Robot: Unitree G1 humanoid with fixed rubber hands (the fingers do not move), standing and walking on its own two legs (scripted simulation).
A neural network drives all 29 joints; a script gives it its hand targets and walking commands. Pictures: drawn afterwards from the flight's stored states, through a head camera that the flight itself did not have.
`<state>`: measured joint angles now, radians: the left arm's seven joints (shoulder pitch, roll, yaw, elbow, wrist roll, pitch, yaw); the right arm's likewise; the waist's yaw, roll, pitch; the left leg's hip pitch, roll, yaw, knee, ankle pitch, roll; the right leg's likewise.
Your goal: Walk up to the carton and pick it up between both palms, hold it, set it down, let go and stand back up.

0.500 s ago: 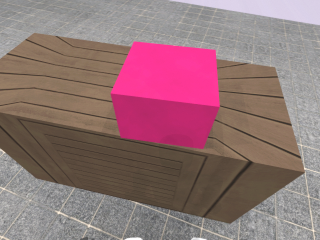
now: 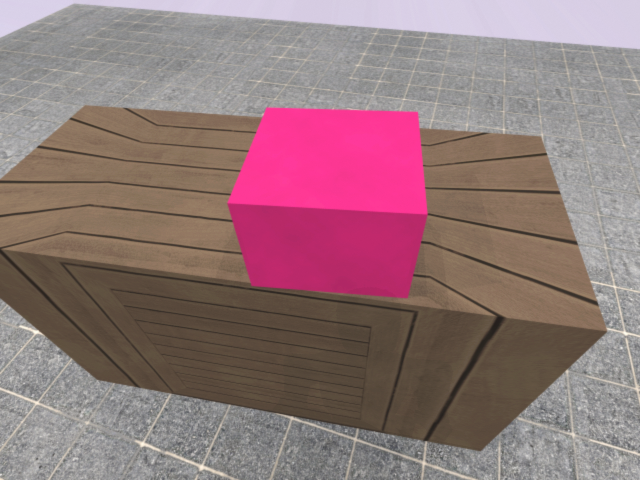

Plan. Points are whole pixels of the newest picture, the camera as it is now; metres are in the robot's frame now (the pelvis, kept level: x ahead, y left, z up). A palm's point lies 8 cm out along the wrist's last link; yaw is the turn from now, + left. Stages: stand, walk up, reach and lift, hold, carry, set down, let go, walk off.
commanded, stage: walk up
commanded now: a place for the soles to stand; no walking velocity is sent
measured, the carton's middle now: (334, 199) +0.55 +0.01 +0.03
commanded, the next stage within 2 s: none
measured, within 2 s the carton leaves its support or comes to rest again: neither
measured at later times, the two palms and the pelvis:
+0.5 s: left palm out of the picture +0.03 +0.29 -0.12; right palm out of the picture +0.08 -0.23 -0.14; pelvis +0.03 +0.03 +0.00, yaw +1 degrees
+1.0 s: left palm out of the picture +0.08 +0.35 -0.14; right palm out of the picture +0.10 -0.16 -0.12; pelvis +0.05 +0.09 +0.00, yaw -2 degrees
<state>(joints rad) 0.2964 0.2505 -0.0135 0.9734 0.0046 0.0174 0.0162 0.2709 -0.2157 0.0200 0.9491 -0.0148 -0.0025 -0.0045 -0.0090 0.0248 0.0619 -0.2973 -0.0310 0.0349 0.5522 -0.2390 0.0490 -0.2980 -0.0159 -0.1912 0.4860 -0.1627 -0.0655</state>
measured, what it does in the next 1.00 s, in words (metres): steps to the left: left foot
